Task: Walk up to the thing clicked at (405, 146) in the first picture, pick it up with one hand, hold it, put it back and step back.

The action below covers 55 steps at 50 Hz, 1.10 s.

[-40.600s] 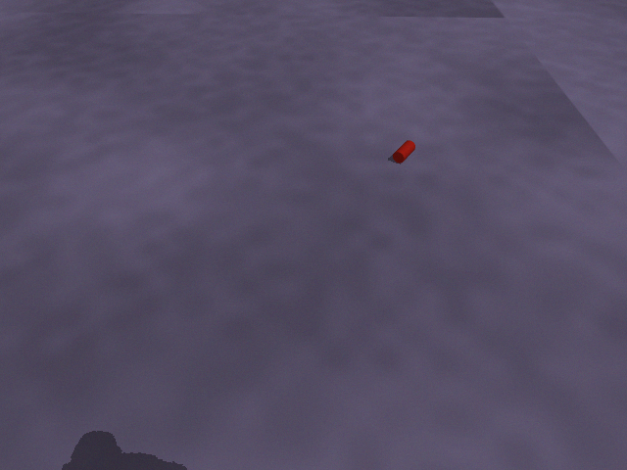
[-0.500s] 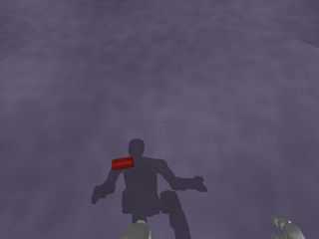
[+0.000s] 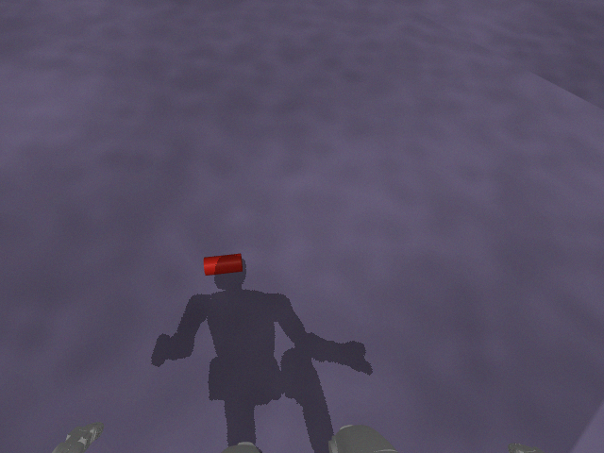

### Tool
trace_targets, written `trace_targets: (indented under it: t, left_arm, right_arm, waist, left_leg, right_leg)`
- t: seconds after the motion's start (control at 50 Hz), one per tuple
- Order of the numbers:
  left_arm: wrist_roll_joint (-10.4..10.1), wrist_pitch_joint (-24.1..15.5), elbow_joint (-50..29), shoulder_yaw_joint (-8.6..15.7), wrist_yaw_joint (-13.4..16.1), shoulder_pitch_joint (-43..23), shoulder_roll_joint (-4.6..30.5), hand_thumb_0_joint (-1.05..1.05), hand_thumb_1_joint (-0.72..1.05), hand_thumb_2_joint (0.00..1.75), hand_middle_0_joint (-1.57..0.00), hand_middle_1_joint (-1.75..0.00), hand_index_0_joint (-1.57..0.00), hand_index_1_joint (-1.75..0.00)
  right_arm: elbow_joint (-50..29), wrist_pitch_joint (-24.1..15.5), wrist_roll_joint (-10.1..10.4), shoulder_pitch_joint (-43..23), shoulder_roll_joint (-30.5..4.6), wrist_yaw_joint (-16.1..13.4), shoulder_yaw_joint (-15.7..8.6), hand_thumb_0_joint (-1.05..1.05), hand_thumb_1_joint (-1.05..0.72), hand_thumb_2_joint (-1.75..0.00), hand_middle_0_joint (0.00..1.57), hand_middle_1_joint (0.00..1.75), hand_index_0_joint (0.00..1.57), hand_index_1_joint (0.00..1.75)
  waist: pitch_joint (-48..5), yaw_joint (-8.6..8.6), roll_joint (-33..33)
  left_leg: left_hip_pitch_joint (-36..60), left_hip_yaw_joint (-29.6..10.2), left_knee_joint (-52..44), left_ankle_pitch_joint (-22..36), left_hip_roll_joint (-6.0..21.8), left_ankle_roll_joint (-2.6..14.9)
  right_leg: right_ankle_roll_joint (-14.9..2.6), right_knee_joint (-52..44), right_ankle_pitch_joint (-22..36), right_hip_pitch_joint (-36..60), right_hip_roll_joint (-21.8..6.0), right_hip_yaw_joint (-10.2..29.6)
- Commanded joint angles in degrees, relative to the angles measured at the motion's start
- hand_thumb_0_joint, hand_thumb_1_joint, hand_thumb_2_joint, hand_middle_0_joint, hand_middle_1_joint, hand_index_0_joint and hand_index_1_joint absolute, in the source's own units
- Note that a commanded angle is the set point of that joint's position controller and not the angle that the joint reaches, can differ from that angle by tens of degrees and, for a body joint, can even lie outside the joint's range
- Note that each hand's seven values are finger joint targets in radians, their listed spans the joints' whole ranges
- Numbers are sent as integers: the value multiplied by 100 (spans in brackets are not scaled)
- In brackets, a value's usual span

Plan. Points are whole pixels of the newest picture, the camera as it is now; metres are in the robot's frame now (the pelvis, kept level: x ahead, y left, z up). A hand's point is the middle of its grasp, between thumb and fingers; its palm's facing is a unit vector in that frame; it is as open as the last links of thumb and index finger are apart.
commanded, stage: step back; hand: left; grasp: from above
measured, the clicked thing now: (223, 264) +0.79 +0.26 -0.73
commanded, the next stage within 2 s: stand in 1.60 s
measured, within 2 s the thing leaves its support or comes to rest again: neither
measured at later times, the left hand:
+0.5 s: hand out of the picture -0.07 +0.27 -0.15, palm faces +0.04 -0.91 -0.42, open 7.4 cm
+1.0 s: hand out of the picture -0.21 +0.26 -0.16, palm faces +0.03 -0.94 -0.34, open 7.4 cm
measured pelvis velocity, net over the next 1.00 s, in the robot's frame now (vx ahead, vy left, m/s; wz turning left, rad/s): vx -0.24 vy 0.00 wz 0.03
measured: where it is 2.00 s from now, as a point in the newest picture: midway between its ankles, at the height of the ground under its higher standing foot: outside the picture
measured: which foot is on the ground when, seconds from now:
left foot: down 0.00-0.16, up 0.18-0.44, down 0.46-1.00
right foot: up 0.00-0.12, down 0.14-0.50, up 0.52-0.72, down 0.74-1.00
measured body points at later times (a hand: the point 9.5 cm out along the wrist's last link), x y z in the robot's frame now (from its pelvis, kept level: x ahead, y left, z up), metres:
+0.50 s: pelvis -0.18 -0.01 -0.02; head -0.13 +0.00 +0.43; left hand -0.08 +0.32 -0.12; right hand -0.09 -0.33 -0.13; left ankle -0.19 +0.10 -0.73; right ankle -0.09 -0.15 -0.73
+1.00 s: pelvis -0.24 +0.00 +0.00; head -0.23 +0.01 +0.45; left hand -0.21 +0.31 -0.13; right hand -0.15 -0.32 -0.11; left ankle -0.20 +0.11 -0.73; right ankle -0.24 -0.15 -0.73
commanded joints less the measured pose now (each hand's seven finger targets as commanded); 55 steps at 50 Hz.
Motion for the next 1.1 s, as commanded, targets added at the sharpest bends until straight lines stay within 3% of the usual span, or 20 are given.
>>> trace_targets:
  t: [0.0,0.1,0.12,0.14,0.16,0.22,0.32,0.42,0.44,0.46,0.48,0.56,0.62,0.7,0.76,0.92,0.94,0.98,1.0,1.08]
  left_arm:
    - [19,-148,-445,253,5,92,875,0,90,90,-20,-30,-20,-30]
    - [80,-243,107,265,-26,1004,875,0,90,90,-20,-30,-20,-30]
    - [161,-278,56,357,-35,987,1164,0,90,90,-20,-30,-20,-30]
    - [137,-237,-58,506,-63,698,1844,0,90,90,-20,-30,-20,-30]
    - [186,-250,-294,536,-39,276,2136,0,90,90,-20,-30,-20,-30]
    - [158,-281,-469,341,50,-611,1361,0,90,90,-20,-30,-20,-30]
    - [203,-224,-438,326,118,134,1239,0,90,90,-20,-30,-20,-30]
    - [78,-138,-418,252,43,5,1297,0,90,90,-20,-30,-20,-30]
    - [73,-110,-371,157,31,270,1082,0,90,90,-20,-30,-20,-30]
    - [28,-142,-432,60,22,161,803,0,90,90,-20,-30,-20,-30]
    - [58,-157,-398,229,114,-418,1180,0,90,90,-20,-30,-20,-30]
    - [-37,-185,78,215,-48,302,1049,0,90,90,-20,-30,-20,-30]
    - [49,-265,152,169,-197,262,893,0,90,90,-20,-30,-20,-30]
    - [127,-467,525,180,-116,626,803,0,90,90,-20,-30,-20,-30]
    - [251,-556,397,391,-92,283,1774,0,90,90,-20,-30,-20,-30]
    - [137,-532,410,128,-174,-64,1169,0,90,90,-20,-30,-20,-30]
    - [127,-508,432,41,-185,90,980,0,90,90,-20,-30,-20,-30]
    - [0,-467,476,1,-158,-10,809,0,90,90,-20,-30,-20,-30]
    - [28,-471,524,91,-141,87,1087,0,90,90,-20,-30,-20,-30]
    - [7,-495,711,92,-181,328,994,0,90,90,-20,-30,-20,-30]
  right_arm:
    - [-442,-92,-11,103,-1603,-147,-493,0,-90,-90,20,30,20,30]
    - [-500,97,92,-278,-1638,-67,-452,0,-90,-90,20,30,20,30]
    - [-537,96,116,-209,-1393,-43,-382,0,-90,-90,20,30,20,30]
    - [-663,84,164,-556,-1163,-108,-370,0,-90,-90,20,30,20,30]
    - [-641,129,115,-575,-1361,-173,-464,0,-90,-90,20,30,20,30]
    - [-294,107,212,28,-1341,-137,-422,0,-90,-90,20,30,20,30]
    - [-391,30,109,-98,-1171,-139,-315,0,-90,-90,20,30,20,30]
    - [32,-64,16,637,-1144,-73,-418,0,-90,-90,20,30,20,30]
    - [70,-82,-57,598,-1330,-73,-486,0,-90,-90,20,30,20,30]
    - [-28,-92,-119,364,-1947,-36,-591,0,-90,-90,20,30,20,30]
    - [-143,-95,-56,117,-2350,8,-645,0,-90,-90,20,30,20,30]
    - [-127,-280,-65,-515,-1525,-83,-393,0,-90,-90,20,30,20,30]
    - [-74,-285,-116,-359,-1462,2,-437,0,-90,-90,20,30,20,30]
    - [3,-163,-57,-182,-1412,42,-433,0,-90,-90,20,30,20,30]
    - [-49,-190,-11,-430,-1181,19,-405,0,-90,-90,20,30,20,30]
    - [405,-411,7,242,-1021,127,-438,0,-90,-90,20,30,20,30]
    - [438,-446,-20,296,-1085,85,-473,0,-90,-90,20,30,20,30]
    - [441,-485,-55,367,-1735,44,-576,0,-90,-90,20,30,20,30]
    - [368,-497,-26,244,-1808,51,-599,0,-90,-90,20,30,20,30]
    - [367,-558,-48,29,-1537,18,-536,0,-90,-90,20,30,20,30]
  waist:
    - [-1344,-157,1121]
    - [-1713,233,1164]
    - [-1561,220,494]
    - [-1178,447,-1358]
    - [-706,450,-1437]
    - [-633,-139,-428]
    - [-1024,368,-856]
    - [-1508,65,-800]
    - [-1429,102,-309]
    - [-1245,51,1363]
    - [-953,-247,1482]
    - [-860,315,719]
    - [-853,50,1214]
    - [-1017,232,858]
    - [-409,352,-701]
    - [-717,-16,-602]
    - [-825,-48,-222]
    - [-854,-97,1074]
    - [-670,-68,831]
    - [-733,93,1084]
  left_leg:
    - [1363,-1298,-625,2543,1393,1341]
    - [426,-938,-172,1065,1005,667]
    - [-544,-801,340,78,583,325]
    - [-1162,-288,1725,-1732,-626,-41]
    - [-793,-806,2949,-2230,-487,-202]
    - [-795,-962,3545,-1380,-791,-163]
    - [-986,-479,2181,-1752,-578,-319]
    - [712,280,-1003,-512,-434,-64]
    - [1240,-504,-1358,-686,-46,91]
    - [1310,-2695,-1778,-1105,1433,731]
    - [-292,-3449,-2188,-1605,2183,1497]
    - [-208,-1435,-1460,-715,1076,835]
    - [293,-1450,-1645,-2127,936,767]
    - [-83,-1022,-780,-1527,817,569]
    - [-901,-463,1440,-1815,-87,-160]
    - [1029,77,-749,-659,-269,-79]
    - [1549,-184,-1084,-500,-149,-38]
    - [1131,-2942,-2253,-2866,1614,800]
    - [712,-3121,-2367,-2950,1810,1155]
    - [894,-1839,-1904,-1076,1213,822]
  right_leg:
    - [112,-1265,-60,38,-306,-227]
    - [-248,-4313,1524,1791,-384,-768]
    - [-447,-4365,1212,2031,-983,330]
    - [-1314,-4963,1044,1077,-2320,2011]
    - [-1895,-5296,992,-260,-3136,2819]
    - [-1240,-4364,2548,103,-2031,689]
    - [-1245,-3884,3470,1675,-1971,478]
    - [-902,-3301,2567,1386,-1835,321]
    - [-632,-2910,1834,523,-1584,187]
    - [-240,-1952,131,-820,-665,-548]
    - [-145,-874,-685,-164,-586,-304]
    - [-252,-675,469,286,-439,27]
    - [-102,-2193,119,449,-524,-476]
    - [-339,-4855,1027,2029,-387,-692]
    - [-1449,-5753,-2287,744,-2670,2615]
    - [-801,-4622,51,436,-1527,296]
    - [-671,-4119,470,148,-1351,16]
    - [-288,-2433,-20,-378,-604,-743]
    - [-276,-1849,-60,-176,-761,-399]
    - [-277,-2120,305,-79,-925,-457]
